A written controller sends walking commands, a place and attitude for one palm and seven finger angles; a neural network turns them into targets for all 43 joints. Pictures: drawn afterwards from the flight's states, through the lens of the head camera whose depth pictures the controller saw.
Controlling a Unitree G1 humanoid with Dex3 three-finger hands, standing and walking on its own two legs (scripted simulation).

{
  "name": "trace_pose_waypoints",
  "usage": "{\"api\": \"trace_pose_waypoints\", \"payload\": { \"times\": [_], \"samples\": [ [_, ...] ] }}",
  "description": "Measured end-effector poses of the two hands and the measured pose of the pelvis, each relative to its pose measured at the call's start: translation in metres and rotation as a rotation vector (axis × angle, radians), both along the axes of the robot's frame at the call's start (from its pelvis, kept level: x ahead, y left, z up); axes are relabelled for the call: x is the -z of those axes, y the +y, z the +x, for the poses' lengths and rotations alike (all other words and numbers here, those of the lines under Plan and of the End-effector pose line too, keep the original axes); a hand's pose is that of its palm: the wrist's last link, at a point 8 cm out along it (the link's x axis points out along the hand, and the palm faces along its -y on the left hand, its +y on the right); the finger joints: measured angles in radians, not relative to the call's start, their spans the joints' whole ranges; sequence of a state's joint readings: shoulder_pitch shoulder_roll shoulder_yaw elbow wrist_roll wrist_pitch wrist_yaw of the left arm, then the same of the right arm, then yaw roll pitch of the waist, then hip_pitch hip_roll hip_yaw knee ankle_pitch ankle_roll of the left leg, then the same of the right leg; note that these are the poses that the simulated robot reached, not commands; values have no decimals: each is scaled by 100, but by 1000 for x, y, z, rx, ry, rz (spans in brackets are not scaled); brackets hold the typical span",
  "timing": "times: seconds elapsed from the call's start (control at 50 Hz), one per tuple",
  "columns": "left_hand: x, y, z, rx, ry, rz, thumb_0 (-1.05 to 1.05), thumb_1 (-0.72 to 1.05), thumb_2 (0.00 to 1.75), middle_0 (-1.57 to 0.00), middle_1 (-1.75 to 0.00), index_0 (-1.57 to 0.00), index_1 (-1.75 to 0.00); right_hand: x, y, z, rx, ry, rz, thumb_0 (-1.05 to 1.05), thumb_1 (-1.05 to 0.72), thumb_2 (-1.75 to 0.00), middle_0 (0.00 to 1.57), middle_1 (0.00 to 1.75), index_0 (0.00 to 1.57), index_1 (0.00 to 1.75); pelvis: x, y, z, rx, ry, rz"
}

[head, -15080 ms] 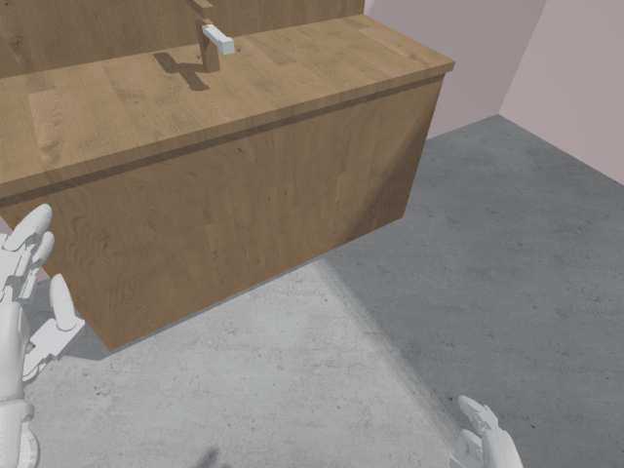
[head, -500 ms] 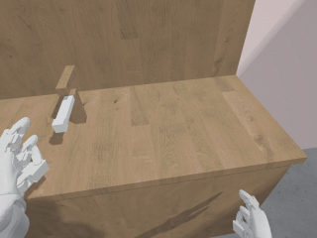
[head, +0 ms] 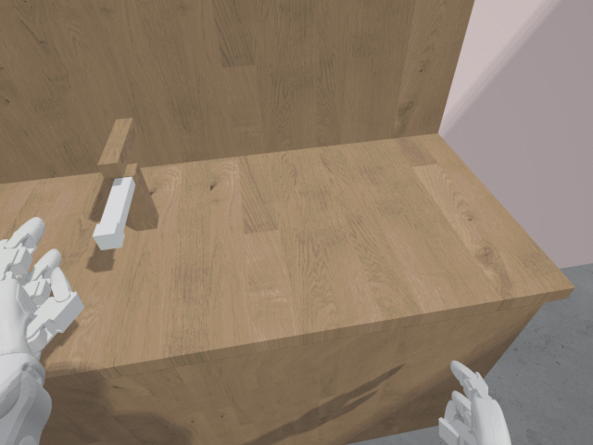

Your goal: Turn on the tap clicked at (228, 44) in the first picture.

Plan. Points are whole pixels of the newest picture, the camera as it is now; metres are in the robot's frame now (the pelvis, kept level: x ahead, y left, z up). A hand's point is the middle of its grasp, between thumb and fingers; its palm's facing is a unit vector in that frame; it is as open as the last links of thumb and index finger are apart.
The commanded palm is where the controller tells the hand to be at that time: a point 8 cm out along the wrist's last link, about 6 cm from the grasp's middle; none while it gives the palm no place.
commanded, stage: reach beside the lever's end, fingers flat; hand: left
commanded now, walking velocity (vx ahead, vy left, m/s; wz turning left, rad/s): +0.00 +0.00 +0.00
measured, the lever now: (109, 235) +0.33 +0.31 +0.13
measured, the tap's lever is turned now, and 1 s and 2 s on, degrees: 0 0 0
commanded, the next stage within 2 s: push the lever round in 1.42 s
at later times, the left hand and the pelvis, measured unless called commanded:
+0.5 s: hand (76, 283) +0.24 +0.30 +0.14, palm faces +0.54 -0.83 -0.11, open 7.7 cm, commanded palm +0.20 +0.34 +0.14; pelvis -0.01 +0.01 +0.00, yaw +0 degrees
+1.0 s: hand (68, 269) +0.27 +0.34 +0.12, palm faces +0.57 -0.82 -0.11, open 7.8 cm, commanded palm +0.23 +0.37 +0.12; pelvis -0.01 +0.00 +0.00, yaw +0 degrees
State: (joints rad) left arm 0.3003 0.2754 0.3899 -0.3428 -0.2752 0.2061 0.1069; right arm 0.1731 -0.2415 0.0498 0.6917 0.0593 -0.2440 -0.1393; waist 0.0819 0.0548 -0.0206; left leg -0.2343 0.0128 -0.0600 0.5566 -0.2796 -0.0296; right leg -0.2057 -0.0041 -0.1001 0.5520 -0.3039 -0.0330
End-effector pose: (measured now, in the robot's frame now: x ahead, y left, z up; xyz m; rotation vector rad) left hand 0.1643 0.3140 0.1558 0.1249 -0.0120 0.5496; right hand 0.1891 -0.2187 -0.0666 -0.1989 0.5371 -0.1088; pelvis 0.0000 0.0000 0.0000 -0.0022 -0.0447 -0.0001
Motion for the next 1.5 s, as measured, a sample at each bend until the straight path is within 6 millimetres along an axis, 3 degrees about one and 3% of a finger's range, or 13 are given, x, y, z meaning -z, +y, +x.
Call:
{"api": "trace_pose_waypoints", "payload": {
  "times": [0.32,0.58,0.8,0.98,1.2,1.36,1.5],
  "samples": [
    [6,8,25,12,7,-18,2,89,90,-18,-23,-19,-23,-2,11,0,-5,10,2,1,-90,-90,20,30,20,30,-1,7,-4,5,4,1],
    [15,29,35,-38,20,-22,2,89,90,-17,-20,-17,-20,7,-1,-11,20,73,-28,1,-90,-90,20,30,20,30,-1,5,-7,1,12,-1],
    [19,33,53,-2,29,-25,2,89,90,-16,-17,-17,-17,10,-12,-22,62,91,-20,1,-90,-90,20,30,20,30,-1,4,-3,14,33,1],
    [28,57,54,-64,36,-29,2,89,90,-16,-15,-16,-15,16,-20,-32,73,136,-46,1,-90,-90,20,30,20,30,1,3,-6,5,41,-5],
    [33,55,80,5,44,-36,2,90,90,-15,-15,-16,-15,20,-21,-45,99,159,-40,1,-90,-90,20,30,20,30,1,8,-6,15,67,-5],
    [35,55,70,-9,28,-19,2,89,90,-16,-15,-16,-15,20,-17,-49,108,162,-28,1,-90,-90,20,30,20,30,1,12,-1,27,66,-5],
    [37,61,53,-36,22,-29,2,89,90,-16,-15,-16,-15,19,-10,-39,79,152,-36,1,-90,-90,20,30,20,30,1,14,-2,14,56,-7]
  ]
}}
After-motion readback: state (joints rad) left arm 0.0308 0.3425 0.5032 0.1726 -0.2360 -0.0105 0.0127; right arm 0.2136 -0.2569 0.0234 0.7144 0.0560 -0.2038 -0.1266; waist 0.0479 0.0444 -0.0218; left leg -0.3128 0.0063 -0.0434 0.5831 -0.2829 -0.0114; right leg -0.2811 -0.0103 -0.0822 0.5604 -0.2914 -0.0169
